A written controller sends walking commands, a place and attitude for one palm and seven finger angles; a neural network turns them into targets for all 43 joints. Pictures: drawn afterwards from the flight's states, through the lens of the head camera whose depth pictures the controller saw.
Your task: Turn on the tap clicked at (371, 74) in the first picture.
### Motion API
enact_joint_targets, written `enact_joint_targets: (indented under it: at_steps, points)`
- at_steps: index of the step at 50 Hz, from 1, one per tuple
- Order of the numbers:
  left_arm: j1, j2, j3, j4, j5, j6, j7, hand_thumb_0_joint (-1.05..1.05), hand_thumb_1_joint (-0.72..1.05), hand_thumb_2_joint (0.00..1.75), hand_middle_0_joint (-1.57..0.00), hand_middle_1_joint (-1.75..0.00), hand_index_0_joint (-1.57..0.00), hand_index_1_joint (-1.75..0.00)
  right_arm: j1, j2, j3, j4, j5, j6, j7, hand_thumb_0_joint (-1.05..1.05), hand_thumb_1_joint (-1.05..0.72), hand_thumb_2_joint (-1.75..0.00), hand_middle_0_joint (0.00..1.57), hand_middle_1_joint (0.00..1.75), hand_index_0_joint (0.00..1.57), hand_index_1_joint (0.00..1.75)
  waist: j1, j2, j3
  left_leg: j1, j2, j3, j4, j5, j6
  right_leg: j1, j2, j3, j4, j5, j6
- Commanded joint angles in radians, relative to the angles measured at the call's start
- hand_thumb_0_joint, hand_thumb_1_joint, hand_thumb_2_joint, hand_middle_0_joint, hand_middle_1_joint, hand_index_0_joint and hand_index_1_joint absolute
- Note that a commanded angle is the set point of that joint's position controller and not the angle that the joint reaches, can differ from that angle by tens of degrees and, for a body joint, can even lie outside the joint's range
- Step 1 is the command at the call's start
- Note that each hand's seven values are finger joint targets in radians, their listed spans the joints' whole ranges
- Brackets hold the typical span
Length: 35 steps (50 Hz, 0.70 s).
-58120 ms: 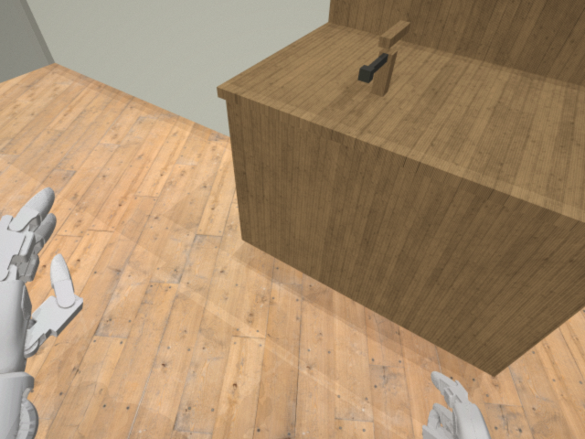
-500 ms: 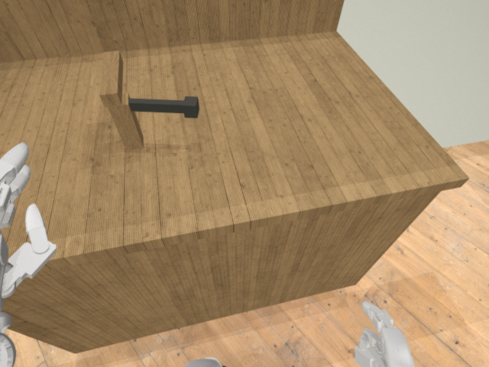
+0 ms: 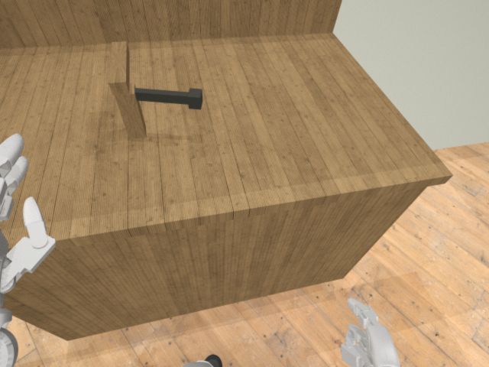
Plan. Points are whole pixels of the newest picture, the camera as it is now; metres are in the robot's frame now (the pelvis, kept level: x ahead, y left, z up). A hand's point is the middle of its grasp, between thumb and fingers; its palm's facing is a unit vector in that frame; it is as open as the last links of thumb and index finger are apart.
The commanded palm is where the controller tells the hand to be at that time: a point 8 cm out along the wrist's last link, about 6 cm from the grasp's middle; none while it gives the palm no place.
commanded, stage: step back with the hand held close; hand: left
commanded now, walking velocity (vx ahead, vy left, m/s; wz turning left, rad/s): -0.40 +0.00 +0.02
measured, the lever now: (195, 98) +0.56 +0.16 +0.11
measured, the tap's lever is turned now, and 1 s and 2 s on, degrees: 75 75 75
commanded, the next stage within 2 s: stop stepping back and stand still in 0.34 s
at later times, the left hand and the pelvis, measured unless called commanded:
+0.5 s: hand out of the picture +0.09 +0.20 +0.17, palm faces +0.33 -0.85 -0.41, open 7.4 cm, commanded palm +0.04 +0.25 +0.18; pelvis -0.12 -0.03 -0.01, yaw +0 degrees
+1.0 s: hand out of the picture -0.05 +0.20 +0.17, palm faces +0.43 -0.80 -0.41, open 7.4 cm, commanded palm -0.11 +0.24 +0.18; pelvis -0.25 -0.05 -0.03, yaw +4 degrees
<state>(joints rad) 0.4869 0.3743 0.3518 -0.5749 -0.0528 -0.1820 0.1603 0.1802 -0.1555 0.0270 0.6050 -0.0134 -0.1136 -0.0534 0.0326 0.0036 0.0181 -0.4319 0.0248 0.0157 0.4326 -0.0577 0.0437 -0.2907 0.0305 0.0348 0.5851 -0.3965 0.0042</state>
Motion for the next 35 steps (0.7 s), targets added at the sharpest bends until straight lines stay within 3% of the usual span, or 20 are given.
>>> enact_joint_targets:
  at_steps: [1, 2, 4, 5, 7, 10, 11, 12, 13, 14, 15, 19, 23, 25, 26, 27, 28, 29, 31, 35]
  points:
    - [-0.075, 0.150, 0.075, -0.234, 0.004, -0.084, -0.005, 0.00, 0.90, 0.90, -0.20, -0.30, -0.20, -0.30, -0.074, -0.175, -0.066, -0.140, -0.002, -0.040, -0.017, 0.00, -0.90, -0.90, 0.20, 0.30, 0.20, 0.30, -0.008, 0.176, -0.206, 0.206, 0.157, -0.181, -0.086, -0.197, -0.009, 0.060, -0.009, -0.034, -0.261, 0.176, -0.017]
    - [-0.064, 0.174, 0.098, -0.236, 0.001, -0.098, -0.007, 0.00, 0.90, 0.90, -0.20, -0.30, -0.20, -0.30, -0.075, -0.167, -0.065, -0.142, -0.002, -0.032, -0.015, 0.00, -0.90, -0.90, 0.20, 0.30, 0.20, 0.30, -0.010, 0.127, -0.201, 0.194, 0.129, -0.148, 0.010, -0.246, -0.022, 0.036, -0.065, -0.001, -0.313, 0.226, -0.050]
    - [-0.067, 0.192, 0.096, -0.245, -0.012, -0.109, -0.009, 0.00, 0.90, 0.90, -0.20, -0.30, -0.20, -0.30, -0.052, -0.141, -0.076, -0.133, 0.019, -0.029, -0.018, 0.00, -0.90, -0.90, 0.20, 0.30, 0.20, 0.30, -0.023, -0.213, -0.221, 0.201, -0.036, -0.011, 0.420, -0.367, -0.091, -0.101, -0.286, 0.153, -0.336, 0.370, -0.176]
    - [-0.035, 0.191, 0.101, -0.232, -0.015, -0.101, -0.008, 0.00, 0.90, 0.90, -0.20, -0.30, -0.20, -0.30, -0.057, -0.153, -0.087, -0.148, 0.025, -0.025, -0.021, 0.00, -0.90, -0.90, 0.20, 0.30, 0.20, 0.30, -0.026, -0.286, -0.198, 0.111, -0.057, -0.016, 0.613, -0.402, -0.091, -0.108, -0.362, 0.188, -0.309, 0.583, -0.217]
    - [-0.034, 0.174, 0.110, -0.207, -0.011, -0.095, -0.014, 0.00, 0.90, 0.90, -0.20, -0.30, -0.20, -0.30, -0.119, -0.097, -0.051, -0.177, 0.026, -0.006, -0.016, 0.00, -0.90, -0.90, 0.20, 0.30, 0.20, 0.30, -0.041, -0.189, -0.158, -0.049, -0.014, -0.069, 0.671, -0.468, -0.078, 0.010, -0.365, 0.138, -0.187, 0.895, -0.212]
    - [-0.013, 0.196, 0.157, -0.181, -0.005, -0.116, -0.010, 0.00, 0.90, 0.90, -0.20, -0.30, -0.20, -0.30, -0.113, -0.113, -0.041, -0.176, 0.024, 0.013, -0.027, 0.00, -0.90, -0.90, 0.20, 0.30, 0.20, 0.30, -0.060, -0.066, -0.169, 0.033, -0.009, -0.012, 0.182, -0.292, -0.069, 0.095, -0.270, 0.052, -0.013, 0.945, -0.104]
    - [0.021, 0.174, 0.141, -0.188, -0.012, -0.123, -0.010, 0.00, 0.90, 0.90, -0.20, -0.30, -0.20, -0.30, -0.098, -0.125, -0.051, -0.188, 0.031, 0.014, -0.032, 0.00, -0.90, -0.90, 0.20, 0.30, 0.20, 0.30, -0.060, -0.039, -0.190, 0.139, -0.002, 0.010, 0.012, -0.100, -0.062, 0.068, -0.227, 0.029, 0.052, 0.834, -0.068]
    - [0.017, 0.176, 0.140, -0.225, -0.021, -0.133, -0.007, 0.00, 0.90, 0.90, -0.20, -0.30, -0.20, -0.30, -0.084, -0.154, -0.067, -0.199, 0.034, 0.005, -0.032, 0.00, -0.90, -0.90, 0.20, 0.30, 0.20, 0.30, -0.050, 0.065, -0.201, 0.269, 0.115, -0.083, -0.034, 0.235, -0.015, -0.045, -0.145, -0.007, 0.123, 0.522, -0.016]
    - [0.017, 0.177, 0.143, -0.241, -0.028, -0.134, -0.004, 0.00, 0.90, 0.90, -0.20, -0.30, -0.20, -0.30, -0.066, -0.176, -0.090, -0.205, 0.039, -0.014, -0.025, 0.00, -0.90, -0.90, 0.20, 0.30, 0.20, 0.30, -0.035, 0.221, -0.215, 0.386, 0.291, -0.262, -0.028, 0.588, 0.060, -0.229, -0.048, -0.011, 0.240, 0.019, 0.013]
    - [0.032, 0.155, 0.118, -0.183, -0.022, -0.137, -0.008, 0.00, 0.90, 0.90, -0.20, -0.30, -0.20, -0.30, -0.027, -0.181, -0.105, -0.171, 0.051, -0.033, -0.016, 0.00, -0.90, -0.90, 0.20, 0.30, 0.20, 0.30, -0.048, 0.186, -0.206, 0.451, 0.345, -0.259, -0.033, 0.665, 0.085, -0.286, -0.002, 0.039, 0.374, -0.184, 0.005]
    - [0.070, 0.173, 0.151, -0.176, -0.027, -0.123, -0.009, 0.00, 0.90, 0.90, -0.20, -0.30, -0.20, -0.30, -0.008, -0.159, -0.089, -0.162, 0.020, -0.050, -0.011, 0.00, -0.90, -0.90, 0.20, 0.30, 0.20, 0.30, -0.035, 0.193, -0.240, 0.412, 0.329, -0.297, -0.012, 0.628, 0.101, -0.290, -0.004, 0.073, 0.408, -0.196, 0.019]
    - [-0.037, 0.171, 0.129, -0.348, -0.012, -0.102, 0.002, 0.00, 0.90, 0.90, -0.20, -0.30, -0.20, -0.30, -0.029, -0.169, -0.099, -0.151, 0.024, -0.087, 0.006, 0.00, -0.90, -0.90, 0.20, 0.30, 0.20, 0.30, -0.035, 0.225, -0.206, 0.277, 0.259, -0.191, -0.030, 0.378, 0.076, -0.133, -0.022, 0.033, 0.264, -0.034, 0.019]
    - [0.067, 0.171, 0.153, -0.233, -0.010, -0.078, 0.007, 0.00, 0.90, 0.90, -0.20, -0.30, -0.20, -0.30, -0.048, -0.185, -0.090, -0.169, 0.021, -0.086, 0.005, 0.00, -0.90, -0.90, 0.20, 0.30, 0.20, 0.30, -0.025, 0.217, -0.155, 0.052, 0.234, -0.200, -0.058, -0.261, 0.049, 0.071, -0.033, -0.012, 0.027, 0.068, 0.002]
    - [0.047, 0.172, 0.149, -0.192, 0.006, -0.060, 0.003, 0.00, 0.90, 0.90, -0.20, -0.30, -0.20, -0.30, -0.030, -0.186, -0.089, -0.185, 0.031, -0.064, 0.005, 0.00, -0.90, -0.90, 0.20, 0.30, 0.20, 0.30, -0.022, 0.091, -0.132, -0.015, 0.114, -0.102, 0.137, -0.529, -0.002, 0.140, -0.053, -0.057, -0.176, 0.174, -0.021]
    - [0.013, 0.194, 0.152, -0.166, 0.009, -0.054, 0.003, 0.00, 0.90, 0.90, -0.20, -0.30, -0.20, -0.30, -0.029, -0.171, -0.089, -0.187, 0.034, -0.050, 0.003, 0.00, -0.90, -0.90, 0.20, 0.30, 0.20, 0.30, -0.034, -0.096, -0.095, -0.042, 0.021, -0.007, 0.417, -0.561, -0.039, 0.059, -0.173, 0.065, -0.265, 0.149, -0.086]
    - [-0.020, 0.198, 0.151, -0.170, 0.002, -0.039, 0.005, 0.00, 0.90, 0.90, -0.20, -0.30, -0.20, -0.30, -0.023, -0.162, -0.096, -0.190, 0.049, -0.047, -0.005, 0.00, -0.90, -0.90, 0.20, 0.30, 0.20, 0.30, -0.034, -0.319, -0.098, -0.046, -0.058, -0.005, 0.781, -0.488, -0.066, -0.115, -0.380, 0.391, -0.383, -0.081, -0.199]
    - [-0.029, 0.157, 0.112, -0.129, -0.017, -0.019, -0.003, 0.00, 0.90, 0.90, -0.20, -0.30, -0.20, -0.30, -0.020, -0.161, -0.093, -0.153, 0.042, -0.045, -0.007, 0.00, -0.90, -0.90, 0.20, 0.30, 0.20, 0.30, -0.065, -0.330, -0.066, -0.019, -0.044, -0.096, 0.951, -0.371, -0.071, -0.222, -0.386, 0.435, -0.386, -0.097, -0.212]
    - [-0.068, 0.173, 0.117, -0.135, -0.013, -0.006, -0.004, 0.00, 0.90, 0.90, -0.20, -0.30, -0.20, -0.30, -0.035, -0.140, -0.072, -0.133, 0.037, -0.026, -0.002, 0.00, -0.90, -0.90, 0.20, 0.30, 0.20, 0.30, -0.086, -0.221, -0.060, -0.027, -0.020, -0.102, 1.020, -0.323, -0.075, -0.250, -0.367, 0.376, -0.338, -0.128, -0.205]
    - [-0.100, 0.178, 0.112, -0.102, -0.010, 0.003, -0.006, 0.00, 0.90, 0.90, -0.20, -0.30, -0.20, -0.30, -0.064, -0.126, -0.055, -0.091, 0.030, -0.010, -0.005, 0.00, -0.90, -0.90, 0.20, 0.30, 0.20, 0.30, -0.100, -0.148, -0.037, 0.010, 0.017, -0.064, 0.950, -0.247, -0.067, -0.346, -0.315, 0.212, -0.317, -0.210, -0.145]
    - [-0.112, 0.197, 0.103, -0.171, 0.003, -0.005, -0.002, 0.00, 0.90, 0.90, -0.20, -0.30, -0.20, -0.30, -0.054, -0.157, -0.067, -0.084, 0.028, -0.054, -0.018, 0.00, -0.90, -0.90, 0.20, 0.30, 0.20, 0.30, -0.061, -0.185, -0.075, 0.155, 0.011, -0.003, 0.443, -0.398, -0.004, -0.286, -0.294, 0.154, -0.306, -0.263, -0.094]
